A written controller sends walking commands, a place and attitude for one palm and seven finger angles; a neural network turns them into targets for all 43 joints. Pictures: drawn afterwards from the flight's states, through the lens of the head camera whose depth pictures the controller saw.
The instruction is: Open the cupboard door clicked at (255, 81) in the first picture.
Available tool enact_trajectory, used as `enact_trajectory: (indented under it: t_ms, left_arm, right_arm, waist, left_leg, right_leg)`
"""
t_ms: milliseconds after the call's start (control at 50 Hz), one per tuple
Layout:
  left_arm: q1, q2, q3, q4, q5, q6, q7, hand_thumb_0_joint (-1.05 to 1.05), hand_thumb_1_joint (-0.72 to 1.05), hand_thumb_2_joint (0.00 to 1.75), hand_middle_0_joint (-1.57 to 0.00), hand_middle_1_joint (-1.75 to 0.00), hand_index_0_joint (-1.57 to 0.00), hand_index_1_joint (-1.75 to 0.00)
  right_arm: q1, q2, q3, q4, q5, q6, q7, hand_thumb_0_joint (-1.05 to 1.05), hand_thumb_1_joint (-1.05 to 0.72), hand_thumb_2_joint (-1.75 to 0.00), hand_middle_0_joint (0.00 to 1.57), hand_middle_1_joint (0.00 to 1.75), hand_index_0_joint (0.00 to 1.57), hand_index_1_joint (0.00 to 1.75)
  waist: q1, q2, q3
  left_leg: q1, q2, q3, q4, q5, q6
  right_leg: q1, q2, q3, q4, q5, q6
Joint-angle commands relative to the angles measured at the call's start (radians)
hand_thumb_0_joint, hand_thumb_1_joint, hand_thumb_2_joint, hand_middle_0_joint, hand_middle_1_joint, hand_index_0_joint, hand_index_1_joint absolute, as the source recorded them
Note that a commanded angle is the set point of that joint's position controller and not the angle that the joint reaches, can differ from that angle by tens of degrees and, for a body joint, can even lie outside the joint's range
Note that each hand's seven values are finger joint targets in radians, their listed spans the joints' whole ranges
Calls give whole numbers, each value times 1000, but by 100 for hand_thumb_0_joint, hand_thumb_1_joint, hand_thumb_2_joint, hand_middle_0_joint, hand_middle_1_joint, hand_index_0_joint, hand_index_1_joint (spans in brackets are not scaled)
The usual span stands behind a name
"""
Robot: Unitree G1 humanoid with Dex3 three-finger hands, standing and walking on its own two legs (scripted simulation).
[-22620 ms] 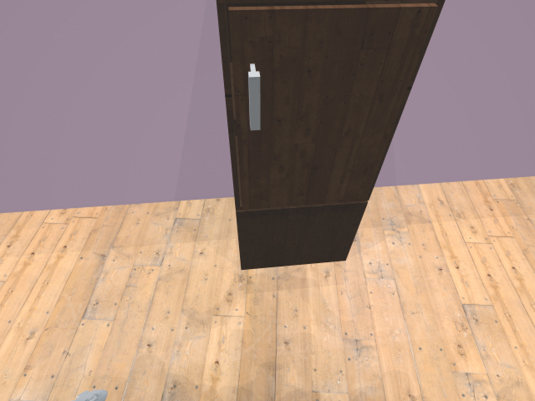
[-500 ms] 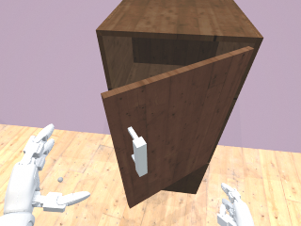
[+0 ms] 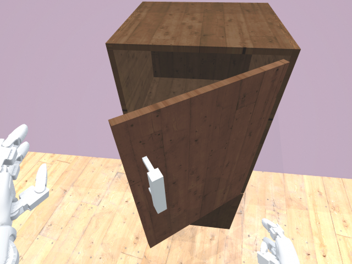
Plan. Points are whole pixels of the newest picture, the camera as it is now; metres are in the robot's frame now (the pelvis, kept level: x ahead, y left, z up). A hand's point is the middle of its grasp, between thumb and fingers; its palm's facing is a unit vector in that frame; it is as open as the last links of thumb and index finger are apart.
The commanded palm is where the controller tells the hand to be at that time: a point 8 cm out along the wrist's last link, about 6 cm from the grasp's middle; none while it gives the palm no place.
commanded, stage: draw the hand back to the body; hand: left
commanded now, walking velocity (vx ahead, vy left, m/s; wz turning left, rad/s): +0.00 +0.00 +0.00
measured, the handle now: (153, 184) +0.26 +0.09 +0.08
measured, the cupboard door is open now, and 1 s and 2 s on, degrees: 37 37 37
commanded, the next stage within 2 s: step back with the hand held close in 0.32 s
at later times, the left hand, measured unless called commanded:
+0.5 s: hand (40, 191) +0.18 +0.26 +0.16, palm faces +0.46 -0.79 -0.40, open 7.5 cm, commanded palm +0.13 +0.29 +0.17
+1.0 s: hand (15, 218) +0.13 +0.28 +0.15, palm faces +0.40 -0.76 -0.50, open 7.4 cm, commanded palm +0.07 +0.31 +0.17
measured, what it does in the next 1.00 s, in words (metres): shifts its weight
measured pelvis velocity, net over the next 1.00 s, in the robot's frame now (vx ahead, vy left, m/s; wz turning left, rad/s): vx -0.07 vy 0.02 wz -0.02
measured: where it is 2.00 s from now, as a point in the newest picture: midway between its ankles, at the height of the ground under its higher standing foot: outside the picture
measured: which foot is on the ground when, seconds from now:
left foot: down 0.00-1.00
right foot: down 0.00-1.00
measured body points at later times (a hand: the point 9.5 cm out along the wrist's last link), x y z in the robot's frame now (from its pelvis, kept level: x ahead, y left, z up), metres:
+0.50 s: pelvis -0.01 -0.01 +0.00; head -0.03 -0.03 +0.45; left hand +0.15 +0.30 +0.18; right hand +0.18 -0.22 -0.08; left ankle -0.03 +0.10 -0.74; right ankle -0.01 -0.11 -0.74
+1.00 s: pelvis -0.07 +0.02 -0.01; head -0.06 +0.02 +0.44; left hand +0.11 +0.31 +0.18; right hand +0.10 -0.23 -0.08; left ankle -0.03 +0.10 -0.74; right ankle -0.01 -0.11 -0.74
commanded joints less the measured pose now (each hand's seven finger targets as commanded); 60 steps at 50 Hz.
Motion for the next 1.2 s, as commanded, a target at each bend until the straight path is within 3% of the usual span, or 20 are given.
enact_trajectory:
  t_ms: [0,160,300,400,420,440,460,480,520,560,620,660,700,860,960,1000,1040,1100,1140,1180]
  left_arm:
    - [-60,154,88,-191,-4,-67,4,0,90,90,-20,-30,-20,-30]
    - [-77,189,116,-214,0,-74,7,0,90,90,-20,-30,-20,-30]
    - [-86,171,101,-190,-2,-78,5,0,90,90,-20,-30,-20,-30]
    - [-86,176,107,-175,-6,-83,5,0,90,90,-20,-30,-20,-30]
    - [-152,200,123,-171,-6,-85,9,0,90,90,-20,-30,-20,-30]
    - [-236,323,257,-208,-4,-129,13,0,90,90,-20,-30,-20,-30]
    - [-237,317,248,-166,3,-149,8,0,90,90,-20,-30,-20,-30]
    - [-107,217,177,-91,2,-145,-3,0,90,90,-20,-30,-20,-30]
    - [-26,167,121,-120,7,-148,-11,0,90,90,-20,-30,-20,-30]
    - [-2,184,127,-179,12,-154,-3,0,90,90,-20,-30,-20,-30]
    - [45,222,174,-215,14,-151,13,0,90,90,-20,-30,-20,-30]
    - [36,270,213,-259,15,-155,25,0,90,90,-20,-30,-20,-30]
    - [68,256,213,-254,14,-153,31,0,90,90,-20,-30,-20,-30]
    - [85,249,224,-285,29,-163,42,0,90,90,-20,-30,-20,-30]
    - [38,243,232,-297,49,-176,43,0,90,90,-20,-30,-20,-30]
    - [24,235,227,-286,53,-180,44,0,90,90,-20,-30,-20,-30]
    - [-7,236,224,-285,57,-186,45,0,90,90,-20,-30,-20,-30]
    - [-9,247,223,-312,48,-198,54,0,90,90,-20,-30,-20,-30]
    - [-2,256,229,-317,40,-205,64,0,90,90,-20,-30,-20,-30]
    - [20,262,239,-342,36,-212,72,0,90,90,-20,-30,-20,-30]
  right_arm:
    - [-129,-101,-39,-160,0,-45,-2,0,-90,-90,20,30,20,30]
    - [-134,-102,-40,-156,1,-46,-1,0,-90,-90,20,30,20,30]
    - [-137,-96,-38,-151,3,-50,-1,0,-90,-90,20,30,20,30]
    - [-143,-95,-40,-150,3,-53,-3,0,-90,-90,20,30,20,30]
    - [-144,-97,-39,-143,5,-52,-5,0,-90,-90,20,30,20,30]
    - [-109,-119,-46,-174,15,-36,-1,0,-90,-90,20,30,20,30]
    - [-106,-109,-46,-154,12,-25,-3,0,-90,-90,20,30,20,30]
    - [-114,-107,-51,-151,8,-15,-1,0,-90,-90,20,30,20,30]
    - [-111,-121,-59,-164,4,3,7,0,-90,-90,20,30,20,30]
    - [-116,-131,-66,-171,2,14,5,0,-90,-90,20,30,20,30]
    - [-112,-126,-76,-191,5,34,-1,0,-90,-90,20,30,20,30]
    - [-117,-128,-82,-197,6,43,-9,0,-90,-90,20,30,20,30]
    - [-114,-116,-83,-210,11,48,-13,0,-90,-90,20,30,20,30]
    - [-104,-133,-90,-225,8,46,-20,0,-90,-90,20,30,20,30]
    - [-83,-142,-89,-236,3,28,-22,0,-90,-90,20,30,20,30]
    - [-74,-134,-85,-238,4,22,-22,0,-90,-90,20,30,20,30]
    - [-66,-136,-87,-238,1,18,-19,0,-90,-90,20,30,20,30]
    - [-53,-128,-82,-225,-5,12,-14,0,-90,-90,20,30,20,30]
    - [-52,-122,-77,-208,-6,12,-12,0,-90,-90,20,30,20,30]
    - [-54,-123,-74,-206,-5,11,-15,0,-90,-90,20,30,20,30]
  waist:
    - [-6,-14,-68]
    - [-2,17,-72]
    - [-7,15,-41]
    - [-4,-33,-40]
    - [-12,-27,-36]
    - [-50,-62,42]
    - [-53,-56,44]
    - [-59,-85,22]
    - [-62,-57,-39]
    - [-61,11,-87]
    - [-58,-55,-155]
    - [-58,-21,-170]
    - [-59,-32,-175]
    - [-61,41,-122]
    - [-69,40,-65]
    - [-73,-8,-49]
    - [-79,-68,-28]
    - [-86,-125,-44]
    - [-89,-134,-62]
    - [-90,-67,-80]
  left_leg:
    - [-49,40,-14,-74,336,-14]
    - [-46,39,-19,-81,326,-16]
    - [-46,37,-13,-88,271,-12]
    - [-51,35,-12,-90,235,-4]
    - [-52,33,-10,-90,214,-3]
    - [-122,47,-44,-56,133,19]
    - [-120,42,-55,-35,109,19]
    - [-95,41,-52,-14,132,18]
    - [-81,50,-46,-10,195,13]
    - [-93,68,-53,-31,261,9]
    - [-128,85,-59,-28,342,6]
    - [-154,90,-68,-22,362,3]
    - [-175,97,-72,-19,355,7]
    - [-410,144,-136,-87,124,45]
    - [-617,161,-166,-122,-207,75]
    - [-650,149,-158,-95,-285,78]
    - [-629,110,-139,-11,-339,68]
    - [-456,61,-113,118,-259,34]
    - [-351,46,-93,176,-207,19]
    - [-345,71,-127,102,-214,24]
  right_leg:
    - [67,-29,26,-40,244,-3]
    - [75,-28,29,-45,235,-8]
    - [50,-28,33,-63,189,-4]
    - [51,-29,37,-75,158,-1]
    - [41,-30,42,-83,138,-1]
    - [-51,-79,160,-148,143,2]
    - [-62,-109,175,-162,139,-9]
    - [-78,-118,172,-161,144,-9]
    - [-63,-121,147,-128,199,-6]
    - [-28,-118,122,-72,272,-4]
    - [23,-104,111,-6,362,6]
    - [33,-115,115,30,409,0]
    - [28,-108,116,53,402,5]
    - [68,-70,113,172,247,18]
    - [110,-61,132,245,147,22]
    - [90,-74,160,233,92,18]
    - [-7,-108,224,140,-53,0]
    - [-198,-180,291,-2,-203,-45]
    - [-299,-205,283,-41,-246,-57]
    - [-288,-174,220,16,-221,-44]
